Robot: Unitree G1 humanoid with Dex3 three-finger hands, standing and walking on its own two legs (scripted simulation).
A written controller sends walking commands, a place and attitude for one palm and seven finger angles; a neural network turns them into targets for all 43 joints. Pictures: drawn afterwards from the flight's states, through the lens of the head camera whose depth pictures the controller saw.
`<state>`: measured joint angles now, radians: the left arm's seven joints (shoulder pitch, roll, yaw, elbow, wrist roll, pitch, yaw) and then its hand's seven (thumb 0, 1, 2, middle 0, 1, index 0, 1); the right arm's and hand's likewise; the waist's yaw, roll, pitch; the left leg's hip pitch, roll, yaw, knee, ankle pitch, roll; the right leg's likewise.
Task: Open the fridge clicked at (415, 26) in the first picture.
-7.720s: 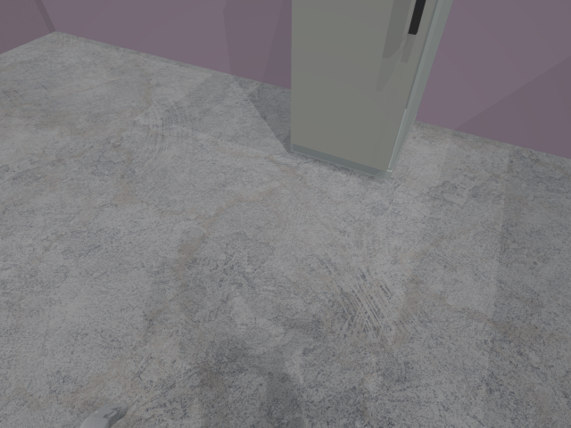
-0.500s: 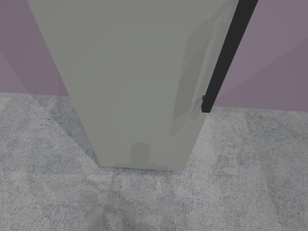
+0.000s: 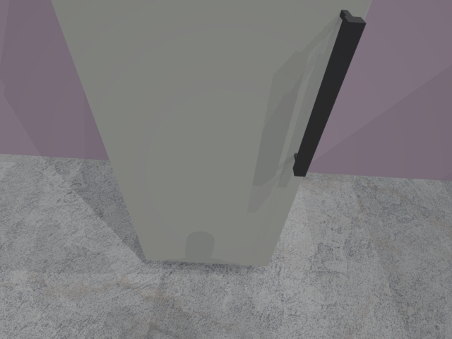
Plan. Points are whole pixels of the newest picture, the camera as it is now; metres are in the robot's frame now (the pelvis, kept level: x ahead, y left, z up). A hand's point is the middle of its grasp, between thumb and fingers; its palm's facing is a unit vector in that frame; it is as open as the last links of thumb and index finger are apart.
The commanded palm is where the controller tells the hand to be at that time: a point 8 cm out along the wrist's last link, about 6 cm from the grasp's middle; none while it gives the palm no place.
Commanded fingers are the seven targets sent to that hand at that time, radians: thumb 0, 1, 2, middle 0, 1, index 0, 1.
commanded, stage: look again from close up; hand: right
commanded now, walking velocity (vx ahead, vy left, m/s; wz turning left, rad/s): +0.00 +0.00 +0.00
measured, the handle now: (318, 107) +0.53 -0.14 +0.17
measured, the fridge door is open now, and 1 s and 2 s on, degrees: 0 0 0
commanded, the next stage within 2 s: shuffle to correct the standing spot in 0.64 s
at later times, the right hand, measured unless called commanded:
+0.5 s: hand out of the picture +0.00 -0.19 -0.17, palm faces +0.02 +0.98 -0.21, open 7.4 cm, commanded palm none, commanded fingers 0.00 -0.90 -0.90 0.20 0.30 0.20 0.30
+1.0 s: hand out of the picture +0.01 -0.19 -0.19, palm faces +0.03 +0.98 -0.18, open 7.4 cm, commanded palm none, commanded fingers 0.00 -0.90 -0.90 0.20 0.30 0.20 0.30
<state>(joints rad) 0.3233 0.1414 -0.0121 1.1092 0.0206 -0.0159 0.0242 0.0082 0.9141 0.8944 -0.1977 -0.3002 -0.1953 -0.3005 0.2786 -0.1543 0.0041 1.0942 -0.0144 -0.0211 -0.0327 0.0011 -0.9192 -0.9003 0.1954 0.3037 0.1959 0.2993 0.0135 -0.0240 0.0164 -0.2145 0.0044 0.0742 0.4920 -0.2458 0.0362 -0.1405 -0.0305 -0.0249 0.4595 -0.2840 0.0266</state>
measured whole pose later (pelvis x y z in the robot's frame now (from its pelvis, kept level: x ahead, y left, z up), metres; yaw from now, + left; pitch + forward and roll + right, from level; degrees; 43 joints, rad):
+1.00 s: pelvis +0.03 -0.02 -0.01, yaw +0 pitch -1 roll +0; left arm 0.34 0.14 -0.01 1.11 0.03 -0.01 0.01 0.00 0.91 0.89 -0.20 -0.30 -0.20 -0.30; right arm 0.32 -0.17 -0.02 1.09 -0.02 0.00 -0.01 0.00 -0.91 -0.90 0.19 0.30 0.19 0.30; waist 0.00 0.01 0.01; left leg -0.24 0.02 0.07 0.58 -0.33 0.02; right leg -0.17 -0.02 -0.03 0.57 -0.38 0.00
